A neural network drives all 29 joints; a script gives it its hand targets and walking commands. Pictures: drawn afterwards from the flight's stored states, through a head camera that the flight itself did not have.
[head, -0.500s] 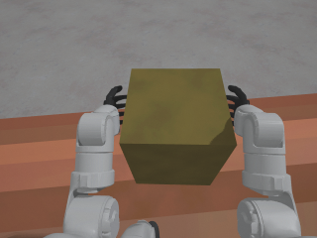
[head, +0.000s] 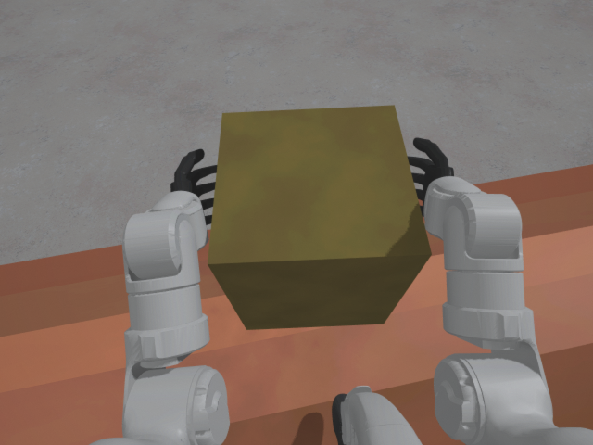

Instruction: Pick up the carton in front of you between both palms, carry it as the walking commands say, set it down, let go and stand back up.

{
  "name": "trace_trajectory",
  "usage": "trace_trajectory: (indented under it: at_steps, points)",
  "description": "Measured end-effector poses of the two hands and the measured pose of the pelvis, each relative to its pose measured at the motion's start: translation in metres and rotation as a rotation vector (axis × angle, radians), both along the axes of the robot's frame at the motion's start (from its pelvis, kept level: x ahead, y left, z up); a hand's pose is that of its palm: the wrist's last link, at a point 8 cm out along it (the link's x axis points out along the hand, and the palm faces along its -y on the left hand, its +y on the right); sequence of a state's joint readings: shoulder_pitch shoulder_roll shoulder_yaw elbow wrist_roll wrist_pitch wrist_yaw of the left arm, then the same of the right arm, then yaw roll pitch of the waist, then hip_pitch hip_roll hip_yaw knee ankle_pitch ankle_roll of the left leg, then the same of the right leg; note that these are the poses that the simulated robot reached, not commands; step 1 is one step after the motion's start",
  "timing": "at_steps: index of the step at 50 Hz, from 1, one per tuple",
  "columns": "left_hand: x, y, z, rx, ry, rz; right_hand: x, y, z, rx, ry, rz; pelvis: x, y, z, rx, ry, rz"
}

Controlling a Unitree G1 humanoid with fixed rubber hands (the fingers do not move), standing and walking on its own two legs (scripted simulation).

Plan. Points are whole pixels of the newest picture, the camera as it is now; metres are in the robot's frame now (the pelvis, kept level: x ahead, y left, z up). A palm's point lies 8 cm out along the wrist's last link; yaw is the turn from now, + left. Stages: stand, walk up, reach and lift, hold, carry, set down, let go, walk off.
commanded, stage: carry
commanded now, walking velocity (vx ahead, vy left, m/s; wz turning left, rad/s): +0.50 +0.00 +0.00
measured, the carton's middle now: (312, 230) +0.37 -0.02 +0.06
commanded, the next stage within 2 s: none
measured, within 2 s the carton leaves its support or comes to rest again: neither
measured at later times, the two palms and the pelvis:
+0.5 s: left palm (242, 154) +0.67 +0.09 -0.07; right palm (378, 142) +0.68 -0.21 -0.08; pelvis +0.32 -0.07 -0.14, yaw -2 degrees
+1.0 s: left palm (281, 98) +1.07 -0.01 -0.22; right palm (376, 89) +1.06 -0.31 -0.21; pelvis +0.71 -0.13 -0.33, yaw -4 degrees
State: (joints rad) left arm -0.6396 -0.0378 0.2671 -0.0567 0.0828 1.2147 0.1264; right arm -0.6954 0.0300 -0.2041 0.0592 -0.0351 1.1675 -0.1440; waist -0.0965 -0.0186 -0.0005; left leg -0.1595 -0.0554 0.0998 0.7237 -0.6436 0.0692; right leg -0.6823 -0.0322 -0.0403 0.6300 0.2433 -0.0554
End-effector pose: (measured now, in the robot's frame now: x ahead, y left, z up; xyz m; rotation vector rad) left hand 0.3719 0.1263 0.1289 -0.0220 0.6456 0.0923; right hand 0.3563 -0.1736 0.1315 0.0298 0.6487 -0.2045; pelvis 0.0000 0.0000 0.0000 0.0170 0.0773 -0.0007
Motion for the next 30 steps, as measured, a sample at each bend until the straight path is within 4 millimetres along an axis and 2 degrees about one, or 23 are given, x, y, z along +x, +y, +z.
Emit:
trace_trajectory:
  at_steps: [3, 5, 6, 8, 12, 16, 21, 25, 28, 30]
  points:
    - [0.046, -0.011, -0.017, 0.024, -0.009, 0.003, 0.051, -0.011, -0.020, -0.010, -0.008, 0.028, 0.055, -0.013, -0.034, 0.026, -0.040, 0.005]
    - [0.072, -0.011, -0.032, 0.058, -0.022, 0.035, 0.090, -0.011, -0.040, -0.001, -0.022, 0.080, 0.094, -0.024, -0.066, 0.043, -0.077, 0.004]
    - [0.084, -0.009, -0.042, 0.080, -0.026, 0.057, 0.110, -0.008, -0.051, -0.002, -0.026, 0.107, 0.109, -0.028, -0.081, 0.042, -0.083, -0.008]
    - [0.105, -0.004, -0.068, 0.096, 0.010, 0.075, 0.141, -0.004, -0.077, 0.000, 0.008, 0.137, 0.133, -0.036, -0.100, 0.016, -0.088, -0.010]
    - [0.139, -0.003, -0.125, 0.067, 0.151, 0.096, 0.183, -0.002, -0.128, -0.031, 0.148, 0.172, 0.173, -0.056, -0.114, 0.006, -0.067, 0.007]
    - [0.179, -0.013, -0.163, 0.057, 0.230, 0.099, 0.222, -0.012, -0.167, -0.015, 0.228, 0.162, 0.211, -0.067, -0.115, 0.005, -0.037, 0.014]
    - [0.242, -0.029, -0.187, 0.052, 0.220, 0.091, 0.275, -0.029, -0.196, 0.020, 0.217, 0.117, 0.267, -0.073, -0.122, 0.006, -0.006, -0.006]
    - [0.298, -0.037, -0.197, 0.052, 0.164, 0.084, 0.324, -0.037, -0.210, 0.042, 0.162, 0.088, 0.325, -0.074, -0.135, -0.008, -0.009, -0.032]
    - [0.350, -0.044, -0.202, 0.040, 0.085, 0.064, 0.368, -0.044, -0.214, 0.032, 0.083, 0.066, 0.379, -0.075, -0.159, -0.023, -0.033, -0.048]
    - [0.395, -0.056, -0.206, 0.037, 0.007, 0.011, 0.398, -0.056, -0.216, 0.012, 0.005, 0.027, 0.416, -0.075, -0.187, -0.026, -0.050, -0.059]
